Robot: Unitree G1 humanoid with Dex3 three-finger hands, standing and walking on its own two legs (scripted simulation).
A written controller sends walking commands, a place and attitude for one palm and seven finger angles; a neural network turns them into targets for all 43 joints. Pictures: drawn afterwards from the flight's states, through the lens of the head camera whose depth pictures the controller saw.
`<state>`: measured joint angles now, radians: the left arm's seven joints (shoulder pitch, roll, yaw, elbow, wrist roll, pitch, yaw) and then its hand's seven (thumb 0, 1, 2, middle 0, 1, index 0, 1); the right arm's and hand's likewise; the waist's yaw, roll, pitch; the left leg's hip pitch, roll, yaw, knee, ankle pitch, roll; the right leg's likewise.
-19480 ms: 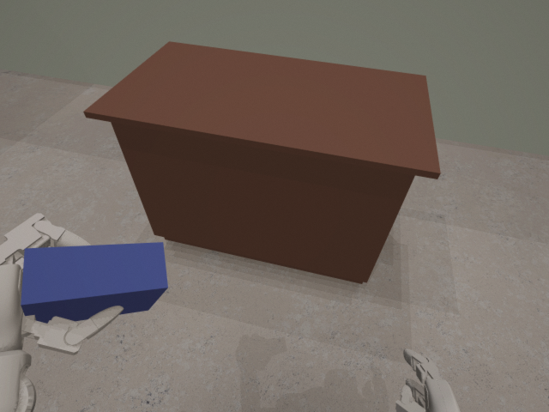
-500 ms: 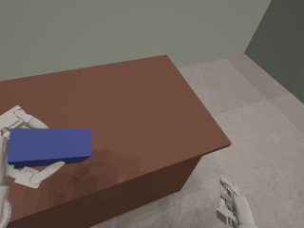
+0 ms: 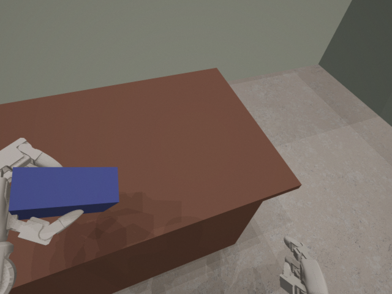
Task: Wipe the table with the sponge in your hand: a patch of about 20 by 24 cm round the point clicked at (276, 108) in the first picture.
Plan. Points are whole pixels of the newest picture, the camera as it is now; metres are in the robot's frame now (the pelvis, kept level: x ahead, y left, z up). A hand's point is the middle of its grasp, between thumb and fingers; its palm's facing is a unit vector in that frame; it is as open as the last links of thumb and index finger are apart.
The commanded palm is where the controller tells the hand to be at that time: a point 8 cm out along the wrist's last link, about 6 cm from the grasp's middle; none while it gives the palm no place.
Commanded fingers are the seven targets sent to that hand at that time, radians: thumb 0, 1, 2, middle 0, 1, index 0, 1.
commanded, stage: look again from close up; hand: left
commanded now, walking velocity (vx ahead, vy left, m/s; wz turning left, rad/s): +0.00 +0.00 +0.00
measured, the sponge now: (82, 192) +0.24 +0.21 +0.13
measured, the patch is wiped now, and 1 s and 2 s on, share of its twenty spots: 0.00 0.00 0.00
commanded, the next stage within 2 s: turn the palm down, sponge in hand in 0.02 s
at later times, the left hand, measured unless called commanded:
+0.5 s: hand (48, 214) +0.19 +0.23 +0.15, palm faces +0.34 -0.70 -0.62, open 9.6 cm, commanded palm +0.16 +0.27 +0.18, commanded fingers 0.00 0.10 1.30 -1.20 -1.60 -1.20 -1.60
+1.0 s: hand (59, 202) +0.21 +0.23 +0.14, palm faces +0.24 -0.45 -0.86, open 9.6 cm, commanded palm +0.18 +0.25 +0.18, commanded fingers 0.00 0.10 1.30 -1.20 -1.60 -1.20 -1.60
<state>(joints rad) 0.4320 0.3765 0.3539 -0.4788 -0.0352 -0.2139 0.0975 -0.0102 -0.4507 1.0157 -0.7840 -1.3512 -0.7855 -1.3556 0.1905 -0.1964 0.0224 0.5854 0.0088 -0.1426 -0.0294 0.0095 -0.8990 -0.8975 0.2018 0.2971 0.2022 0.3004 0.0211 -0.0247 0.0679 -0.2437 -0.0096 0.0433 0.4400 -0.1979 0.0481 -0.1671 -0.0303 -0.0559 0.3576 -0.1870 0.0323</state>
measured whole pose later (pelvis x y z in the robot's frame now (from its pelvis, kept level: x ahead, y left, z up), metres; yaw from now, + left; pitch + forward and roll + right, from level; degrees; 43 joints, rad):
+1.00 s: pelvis +0.00 -0.07 -0.02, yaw +1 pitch -1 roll +1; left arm 0.34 0.61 0.34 -0.32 0.27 0.05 -0.01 -0.01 -0.45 1.02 -0.78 -1.36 -0.78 -1.37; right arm 0.21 -0.29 -0.01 0.60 0.03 -0.08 -0.11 0.01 -0.90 -0.90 0.20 0.30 0.20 0.30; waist 0.08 0.08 0.01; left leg -0.31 0.04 0.00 0.59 -0.27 -0.03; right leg -0.27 0.03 -0.07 0.62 -0.34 -0.06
